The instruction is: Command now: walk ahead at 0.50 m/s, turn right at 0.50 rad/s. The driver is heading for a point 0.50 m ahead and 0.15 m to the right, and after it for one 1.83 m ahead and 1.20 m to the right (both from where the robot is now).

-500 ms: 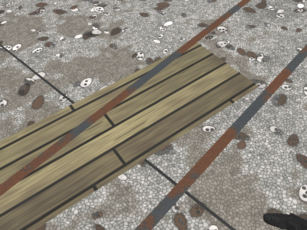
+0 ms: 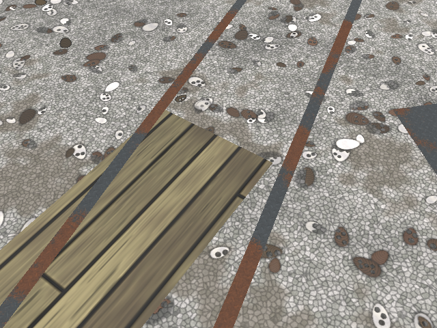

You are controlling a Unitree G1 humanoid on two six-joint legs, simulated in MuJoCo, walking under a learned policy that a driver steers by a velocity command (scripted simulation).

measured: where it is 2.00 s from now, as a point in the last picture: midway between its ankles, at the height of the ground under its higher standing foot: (368, 191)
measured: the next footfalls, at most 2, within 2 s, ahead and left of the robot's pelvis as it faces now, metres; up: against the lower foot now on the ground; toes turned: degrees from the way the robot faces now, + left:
right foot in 0.18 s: +0.27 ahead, -0.14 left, +0.00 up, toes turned -9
left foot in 0.66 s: +0.60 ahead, -0.01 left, +0.00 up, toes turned -27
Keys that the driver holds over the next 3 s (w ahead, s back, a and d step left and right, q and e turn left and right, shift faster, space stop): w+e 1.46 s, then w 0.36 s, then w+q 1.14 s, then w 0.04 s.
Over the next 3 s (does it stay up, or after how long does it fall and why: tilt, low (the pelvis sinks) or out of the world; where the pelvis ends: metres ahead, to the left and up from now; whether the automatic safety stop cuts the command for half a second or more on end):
stays up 1.34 -0.85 0.00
